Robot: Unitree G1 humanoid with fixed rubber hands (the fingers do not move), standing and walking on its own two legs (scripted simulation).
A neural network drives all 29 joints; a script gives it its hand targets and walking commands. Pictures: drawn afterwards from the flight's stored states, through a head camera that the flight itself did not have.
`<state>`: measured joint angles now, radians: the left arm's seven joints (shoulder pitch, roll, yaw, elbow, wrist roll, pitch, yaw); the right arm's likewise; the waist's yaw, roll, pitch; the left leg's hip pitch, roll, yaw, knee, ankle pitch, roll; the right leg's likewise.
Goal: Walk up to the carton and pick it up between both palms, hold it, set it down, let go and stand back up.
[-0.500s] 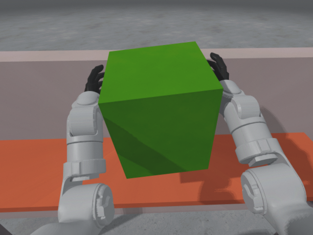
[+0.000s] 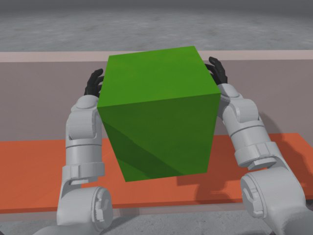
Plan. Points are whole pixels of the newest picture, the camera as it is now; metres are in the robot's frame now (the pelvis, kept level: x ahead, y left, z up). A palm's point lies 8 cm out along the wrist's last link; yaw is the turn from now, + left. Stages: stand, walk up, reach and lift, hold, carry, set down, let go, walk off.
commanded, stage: hold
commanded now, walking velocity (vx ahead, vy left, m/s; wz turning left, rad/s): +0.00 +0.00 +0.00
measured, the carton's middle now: (159, 115) +0.34 +0.00 +0.19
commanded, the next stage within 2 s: none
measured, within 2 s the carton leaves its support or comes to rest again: neither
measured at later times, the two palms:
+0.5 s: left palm (94, 95) +0.37 +0.15 +0.24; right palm (219, 84) +0.36 -0.15 +0.26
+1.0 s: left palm (95, 96) +0.37 +0.15 +0.24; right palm (219, 85) +0.36 -0.15 +0.26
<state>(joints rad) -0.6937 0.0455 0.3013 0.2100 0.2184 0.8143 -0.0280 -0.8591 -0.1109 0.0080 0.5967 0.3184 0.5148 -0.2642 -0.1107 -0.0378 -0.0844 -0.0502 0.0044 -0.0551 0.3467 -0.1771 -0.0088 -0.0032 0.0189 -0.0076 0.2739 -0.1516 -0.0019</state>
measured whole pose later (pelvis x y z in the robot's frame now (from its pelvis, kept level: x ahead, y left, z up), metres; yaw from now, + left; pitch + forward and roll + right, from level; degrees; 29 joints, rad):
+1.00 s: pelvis +0.00 +0.00 +0.00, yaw -1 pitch -6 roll -1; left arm -0.71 0.04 0.30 0.22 0.22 0.83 0.00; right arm -0.89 -0.13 0.01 0.62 0.33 0.54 -0.25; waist -0.10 -0.02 -0.10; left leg -0.06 0.00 -0.04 0.35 -0.18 0.00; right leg -0.02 0.02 0.01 0.27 -0.15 0.00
